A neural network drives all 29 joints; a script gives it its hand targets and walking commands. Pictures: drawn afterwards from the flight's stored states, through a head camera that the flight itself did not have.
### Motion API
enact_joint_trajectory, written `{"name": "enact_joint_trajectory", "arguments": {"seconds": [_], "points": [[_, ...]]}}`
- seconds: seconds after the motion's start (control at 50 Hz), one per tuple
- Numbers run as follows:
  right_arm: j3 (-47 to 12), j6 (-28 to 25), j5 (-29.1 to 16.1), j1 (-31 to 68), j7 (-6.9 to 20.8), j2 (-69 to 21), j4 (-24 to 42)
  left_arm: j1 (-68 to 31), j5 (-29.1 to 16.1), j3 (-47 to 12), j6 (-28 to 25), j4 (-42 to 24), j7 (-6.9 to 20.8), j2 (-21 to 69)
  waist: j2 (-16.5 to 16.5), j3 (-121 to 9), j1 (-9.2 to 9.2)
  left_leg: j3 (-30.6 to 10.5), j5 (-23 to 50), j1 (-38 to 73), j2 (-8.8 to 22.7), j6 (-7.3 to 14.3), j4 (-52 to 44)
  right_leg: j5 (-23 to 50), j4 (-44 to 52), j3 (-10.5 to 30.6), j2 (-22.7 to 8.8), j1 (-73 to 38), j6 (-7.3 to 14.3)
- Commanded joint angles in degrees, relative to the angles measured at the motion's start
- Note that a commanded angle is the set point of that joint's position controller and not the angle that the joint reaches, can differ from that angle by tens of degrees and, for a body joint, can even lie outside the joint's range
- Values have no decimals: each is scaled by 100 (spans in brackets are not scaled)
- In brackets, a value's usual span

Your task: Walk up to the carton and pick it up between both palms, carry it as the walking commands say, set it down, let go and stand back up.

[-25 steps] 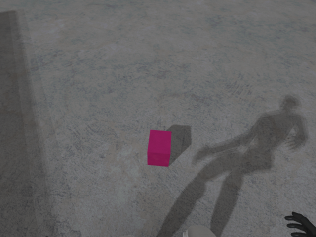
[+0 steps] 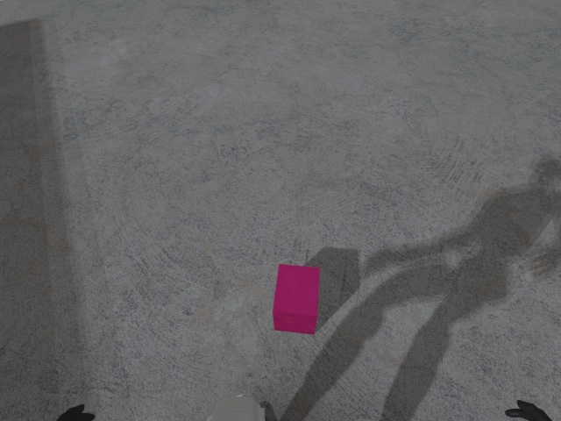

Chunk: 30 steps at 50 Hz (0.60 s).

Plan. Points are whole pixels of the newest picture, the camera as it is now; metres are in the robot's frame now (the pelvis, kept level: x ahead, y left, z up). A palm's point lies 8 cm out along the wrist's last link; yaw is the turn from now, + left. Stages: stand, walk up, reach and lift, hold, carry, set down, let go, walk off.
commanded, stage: walk up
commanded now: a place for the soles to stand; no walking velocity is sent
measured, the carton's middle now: (296, 299) +0.56 +0.00 -0.67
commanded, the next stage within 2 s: none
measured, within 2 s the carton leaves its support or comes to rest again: neither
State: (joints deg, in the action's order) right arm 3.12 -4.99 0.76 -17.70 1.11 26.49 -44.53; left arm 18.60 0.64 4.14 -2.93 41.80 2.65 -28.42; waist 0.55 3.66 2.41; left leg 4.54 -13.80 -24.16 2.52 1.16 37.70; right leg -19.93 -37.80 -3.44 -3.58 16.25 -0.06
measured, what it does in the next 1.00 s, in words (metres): steps on the spot: left foot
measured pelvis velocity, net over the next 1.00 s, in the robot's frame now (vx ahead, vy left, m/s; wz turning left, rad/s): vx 0.09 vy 0.02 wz -0.05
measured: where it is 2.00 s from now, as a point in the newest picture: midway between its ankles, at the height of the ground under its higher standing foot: outside the picture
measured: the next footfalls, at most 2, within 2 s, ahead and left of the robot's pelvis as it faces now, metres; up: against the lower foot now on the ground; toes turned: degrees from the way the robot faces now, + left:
left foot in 0.02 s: +0.13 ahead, +0.12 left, +0.00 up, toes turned +4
left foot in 1.08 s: +0.22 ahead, +0.19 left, +0.00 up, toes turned -12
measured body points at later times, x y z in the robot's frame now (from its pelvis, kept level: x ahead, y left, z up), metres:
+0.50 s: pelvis +0.07 -0.01 +0.01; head +0.08 -0.01 +0.46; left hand +0.20 +0.32 -0.09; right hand +0.20 -0.34 -0.09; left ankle +0.09 +0.12 -0.72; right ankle +0.06 -0.14 -0.72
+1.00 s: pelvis +0.09 +0.02 +0.02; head +0.10 +0.01 +0.46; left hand +0.16 +0.38 -0.08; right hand +0.21 -0.34 -0.08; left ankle +0.14 +0.16 -0.69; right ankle +0.06 -0.14 -0.72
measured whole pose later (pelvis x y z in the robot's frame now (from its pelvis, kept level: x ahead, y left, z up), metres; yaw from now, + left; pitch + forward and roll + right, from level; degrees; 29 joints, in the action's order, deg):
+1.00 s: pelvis +0.09 +0.02 +0.02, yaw -3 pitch -2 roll -1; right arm 4.8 2.5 3.0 -5.1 5.0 28.1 -52.0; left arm 14.5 1.5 3.7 -4.0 56.7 -2.3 -27.5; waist -2.3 3.3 0.1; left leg -1.4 -23.0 -23.4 3.6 -0.4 45.8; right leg -15.9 -24.9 0.7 -2.2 7.4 -1.5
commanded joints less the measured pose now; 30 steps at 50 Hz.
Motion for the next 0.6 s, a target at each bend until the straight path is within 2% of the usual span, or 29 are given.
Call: {"name": "enact_joint_trajectory", "arguments": {"seconds": [0.0,0.02,0.04,0.06,0.1,0.12,0.14,0.16,0.18,0.2,0.22,0.24,0.28,0.3,0.32,0.36,0.48,0.58], "points": [[353,-101,76,-603,-159,1198,26,-269,-68,-24,36,-323,-96,-425,-335,-566,-497,-1237,97,2008,621,293,-1148,351,-591,287,-367,1405,436],[394,-125,58,-449,-210,1679,199,-3,-94,-98,95,-339,-158,-230,-1187,-625,-392,-3319,-270,1996,2044,970,-1929,-1098,-1384,149,233,1954,70],[377,-90,8,-260,-199,1599,180,57,-91,-3,201,-108,-255,-659,-755,-638,-429,-3425,-250,1514,2224,1407,-1876,-1471,-1779,761,115,1536,35],[350,-65,1,-32,-213,1452,117,35,-96,19,207,39,-282,-771,-710,-491,-344,-2952,202,1351,1993,1399,-1587,-1363,-1822,846,23,1404,79],[261,-11,-14,400,-239,1282,69,58,-99,15,167,285,-282,-746,-1069,-365,-255,-1970,878,1042,1529,1111,-1287,-1077,-1213,606,-112,1070,155],[230,18,-21,597,-240,1240,44,172,-80,19,140,443,-264,-732,-1215,-419,-202,-1585,1397,824,1358,998,-1107,-764,-872,417,-28,663,152],[210,56,-24,717,-233,1212,27,225,-58,34,124,565,-253,-690,-1169,-473,-155,-1288,1643,599,1209,909,-896,-358,-465,257,97,231,140],[186,94,-35,796,-221,1164,16,253,-27,45,107,642,-256,-655,-1080,-514,-98,-1071,1500,379,1086,773,-688,205,67,158,184,-188,149],[145,130,-56,793,-206,1040,-4,156,24,63,84,653,-266,-700,-871,-505,-93,-978,1068,166,999,551,-585,750,409,337,110,-413,185],[91,159,-89,818,-186,845,-5,-75,59,68,55,590,-268,-819,-453,-473,-150,-799,399,60,816,300,-434,948,817,937,-312,-313,285],[85,173,-125,905,-185,764,-96,-577,19,39,24,535,-258,-989,19,-434,-351,-461,-134,448,360,80,-294,1005,980,1508,-686,266,515],[84,177,-106,1046,-195,821,-203,-755,-16,-11,20,575,-247,-909,10,-368,-373,-485,-231,823,348,49,-358,911,928,1459,-720,558,556],[83,136,-87,1151,-206,984,-416,-793,-65,-124,50,733,-251,-702,-244,-487,-288,-747,381,1051,628,185,-657,1282,599,928,-343,381,368],[61,124,-89,1174,-214,993,-507,-746,-80,-145,71,844,-254,-664,-180,-632,-243,-824,770,1071,752,252,-716,1585,547,801,-253,103,285],[45,124,-100,1211,-219,983,-588,-756,-76,-143,88,931,-257,-672,-53,-737,-220,-803,985,1069,788,274,-726,1723,604,777,-250,-142,247],[22,151,-123,1352,-216,920,-739,-933,-77,-156,110,1033,-259,-697,44,-737,-247,-599,1074,1165,647,185,-739,1951,803,851,-327,-301,274],[-23,226,-116,1632,-188,808,-1143,-1419,-84,-241,156,1329,-275,-639,156,-631,-289,-486,1091,1493,597,81,-1211,1970,1296,879,-393,-453,226],[-47,241,-103,1782,-170,759,-1400,-1664,-73,-283,178,1572,-260,-595,120,-605,-279,-477,1151,1660,599,19,-1631,1965,1674,843,-406,-705,163]]}}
